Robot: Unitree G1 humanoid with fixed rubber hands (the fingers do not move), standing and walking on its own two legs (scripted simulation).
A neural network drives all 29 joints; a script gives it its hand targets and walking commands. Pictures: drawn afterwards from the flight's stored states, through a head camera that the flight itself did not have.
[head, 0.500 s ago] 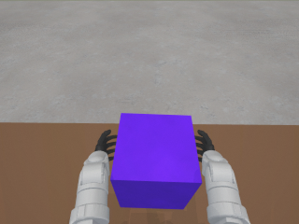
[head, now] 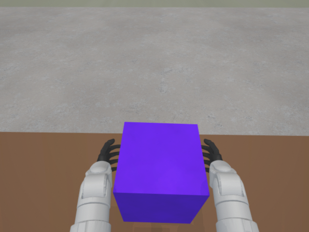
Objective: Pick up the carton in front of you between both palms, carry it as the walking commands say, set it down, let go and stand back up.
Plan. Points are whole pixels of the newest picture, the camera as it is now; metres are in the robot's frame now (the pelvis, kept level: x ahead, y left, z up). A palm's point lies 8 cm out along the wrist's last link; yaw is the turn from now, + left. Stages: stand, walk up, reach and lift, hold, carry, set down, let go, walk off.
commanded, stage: reach and lift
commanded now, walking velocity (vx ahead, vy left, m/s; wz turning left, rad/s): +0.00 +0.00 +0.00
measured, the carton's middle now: (158, 175) +0.30 +0.00 -0.04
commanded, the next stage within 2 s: hold in 0.18 s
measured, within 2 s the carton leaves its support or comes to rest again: neither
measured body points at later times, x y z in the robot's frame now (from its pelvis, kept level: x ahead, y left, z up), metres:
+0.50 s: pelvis -0.01 +0.00 +0.00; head -0.05 +0.00 +0.45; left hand +0.29 +0.15 +0.04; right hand +0.29 -0.15 +0.04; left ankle +0.01 +0.13 -0.74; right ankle +0.01 -0.13 -0.74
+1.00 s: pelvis -0.01 +0.00 +0.00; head -0.05 +0.00 +0.45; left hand +0.29 +0.15 +0.04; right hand +0.29 -0.15 +0.04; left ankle +0.01 +0.13 -0.74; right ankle +0.01 -0.13 -0.74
